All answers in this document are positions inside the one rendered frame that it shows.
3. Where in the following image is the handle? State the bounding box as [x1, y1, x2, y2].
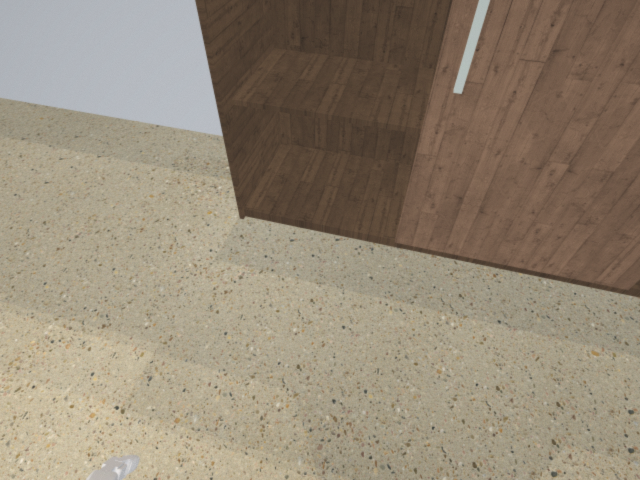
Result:
[453, 0, 490, 94]

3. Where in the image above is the left robot hand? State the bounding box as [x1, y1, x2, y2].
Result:
[86, 455, 140, 480]

